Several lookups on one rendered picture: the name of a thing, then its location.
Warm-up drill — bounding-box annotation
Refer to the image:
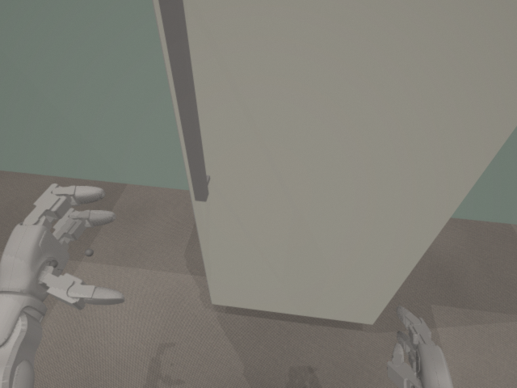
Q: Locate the robot left hand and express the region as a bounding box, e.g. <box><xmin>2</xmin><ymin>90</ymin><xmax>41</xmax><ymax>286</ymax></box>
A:
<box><xmin>0</xmin><ymin>183</ymin><xmax>125</xmax><ymax>310</ymax></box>

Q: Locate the robot right hand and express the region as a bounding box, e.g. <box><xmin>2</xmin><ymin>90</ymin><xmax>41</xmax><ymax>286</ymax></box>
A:
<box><xmin>387</xmin><ymin>306</ymin><xmax>453</xmax><ymax>388</ymax></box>

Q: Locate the robot left forearm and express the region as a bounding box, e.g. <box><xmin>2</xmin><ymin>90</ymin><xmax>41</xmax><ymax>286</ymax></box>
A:
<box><xmin>0</xmin><ymin>292</ymin><xmax>48</xmax><ymax>388</ymax></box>

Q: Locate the fridge door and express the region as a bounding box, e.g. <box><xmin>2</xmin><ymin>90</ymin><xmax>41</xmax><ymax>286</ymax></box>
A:
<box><xmin>153</xmin><ymin>0</ymin><xmax>517</xmax><ymax>325</ymax></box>

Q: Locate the handle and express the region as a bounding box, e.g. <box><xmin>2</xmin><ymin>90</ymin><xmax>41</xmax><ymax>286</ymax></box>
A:
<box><xmin>158</xmin><ymin>0</ymin><xmax>210</xmax><ymax>202</ymax></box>

